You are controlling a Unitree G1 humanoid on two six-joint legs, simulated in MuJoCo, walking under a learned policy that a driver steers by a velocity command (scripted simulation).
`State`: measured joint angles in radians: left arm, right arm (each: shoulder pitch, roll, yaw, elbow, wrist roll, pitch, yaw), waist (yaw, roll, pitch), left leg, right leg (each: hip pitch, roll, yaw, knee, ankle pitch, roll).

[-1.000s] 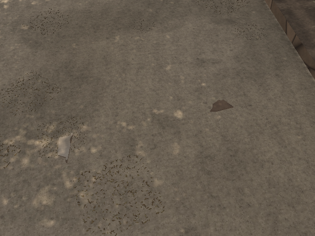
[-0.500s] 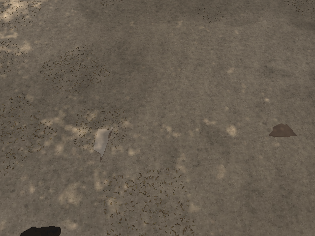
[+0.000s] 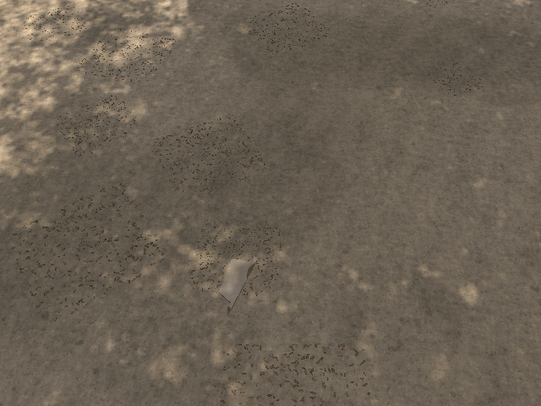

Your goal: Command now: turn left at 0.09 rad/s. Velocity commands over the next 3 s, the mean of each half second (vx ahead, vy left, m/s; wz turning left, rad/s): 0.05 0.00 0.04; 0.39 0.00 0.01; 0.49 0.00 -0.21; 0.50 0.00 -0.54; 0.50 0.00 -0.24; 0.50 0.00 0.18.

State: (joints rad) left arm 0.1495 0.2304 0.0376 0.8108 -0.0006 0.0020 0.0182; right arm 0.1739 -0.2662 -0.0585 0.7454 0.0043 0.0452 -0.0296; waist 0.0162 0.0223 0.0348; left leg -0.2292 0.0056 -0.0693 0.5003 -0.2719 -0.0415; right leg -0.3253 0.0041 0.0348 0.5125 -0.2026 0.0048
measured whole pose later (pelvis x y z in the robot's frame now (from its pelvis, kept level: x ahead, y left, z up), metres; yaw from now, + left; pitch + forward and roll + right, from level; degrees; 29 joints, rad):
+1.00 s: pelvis +0.23 +0.00 +0.00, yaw -1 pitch +2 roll +0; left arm 0.46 0.23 0.03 1.05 -0.01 -0.07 0.01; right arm -0.04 -0.24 -0.04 0.78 0.03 -0.08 0.04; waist 0.10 0.03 0.04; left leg -0.59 0.04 0.02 0.53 0.02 0.04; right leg 0.18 0.02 -0.01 0.15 -0.35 -0.02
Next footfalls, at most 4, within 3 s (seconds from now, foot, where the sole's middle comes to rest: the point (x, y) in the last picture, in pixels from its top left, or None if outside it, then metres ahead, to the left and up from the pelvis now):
1.06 left None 0.46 0.12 -0.77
1.62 right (344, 306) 0.74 -0.14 -0.77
2.08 left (307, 207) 1.08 -0.05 -0.77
2.60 right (417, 183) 1.18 -0.40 -0.77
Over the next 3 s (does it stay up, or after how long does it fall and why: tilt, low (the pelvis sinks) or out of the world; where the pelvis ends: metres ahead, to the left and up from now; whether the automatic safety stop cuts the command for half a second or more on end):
stays up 1.28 -0.34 0.01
